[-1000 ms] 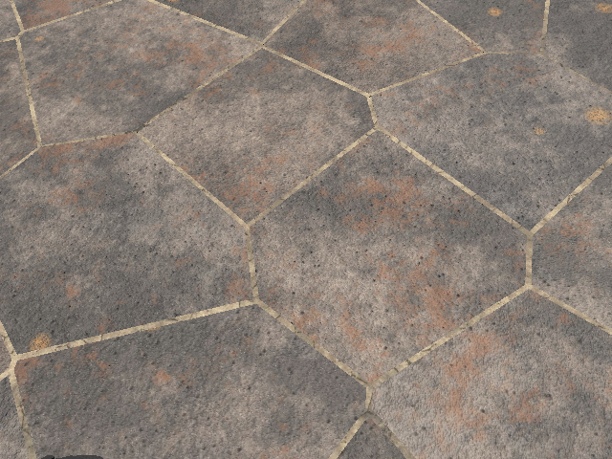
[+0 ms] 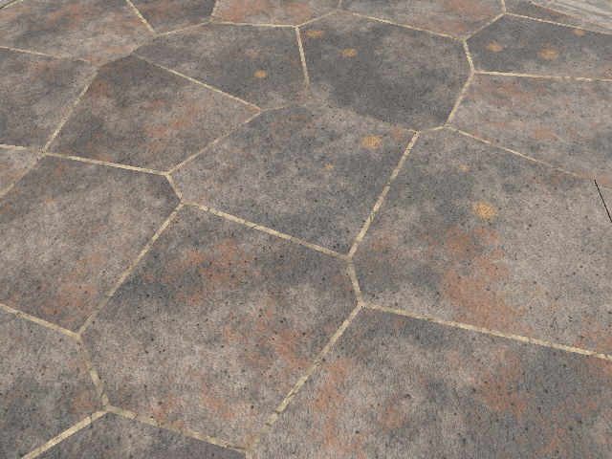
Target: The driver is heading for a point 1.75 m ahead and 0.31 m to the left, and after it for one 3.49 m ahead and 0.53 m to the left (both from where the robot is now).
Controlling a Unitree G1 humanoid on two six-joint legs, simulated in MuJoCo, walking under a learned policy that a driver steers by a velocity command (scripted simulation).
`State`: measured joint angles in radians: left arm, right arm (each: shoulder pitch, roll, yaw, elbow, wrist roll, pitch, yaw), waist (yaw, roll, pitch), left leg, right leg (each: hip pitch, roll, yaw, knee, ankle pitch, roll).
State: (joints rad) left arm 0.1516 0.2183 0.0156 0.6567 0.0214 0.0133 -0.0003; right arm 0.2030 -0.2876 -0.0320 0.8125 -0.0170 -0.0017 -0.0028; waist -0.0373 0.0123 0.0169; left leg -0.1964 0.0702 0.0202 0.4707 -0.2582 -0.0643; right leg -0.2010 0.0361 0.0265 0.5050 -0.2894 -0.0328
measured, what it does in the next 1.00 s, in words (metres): walks ahead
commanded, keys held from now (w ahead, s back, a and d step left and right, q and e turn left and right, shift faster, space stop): no key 0.26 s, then w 0.74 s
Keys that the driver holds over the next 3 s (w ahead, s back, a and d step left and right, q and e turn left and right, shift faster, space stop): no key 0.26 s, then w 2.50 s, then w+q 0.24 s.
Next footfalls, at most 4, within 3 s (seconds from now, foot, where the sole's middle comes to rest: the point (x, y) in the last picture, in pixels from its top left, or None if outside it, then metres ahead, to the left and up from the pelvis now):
1.02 right None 0.46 -0.06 -0.77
1.54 left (236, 368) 0.75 0.19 -0.77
2.08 right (325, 265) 1.05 -0.04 -0.77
2.62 left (242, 192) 1.36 0.20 -0.77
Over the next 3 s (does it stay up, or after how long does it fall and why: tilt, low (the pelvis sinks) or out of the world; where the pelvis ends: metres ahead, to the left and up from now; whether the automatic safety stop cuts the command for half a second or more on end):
stays up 1.38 0.10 0.01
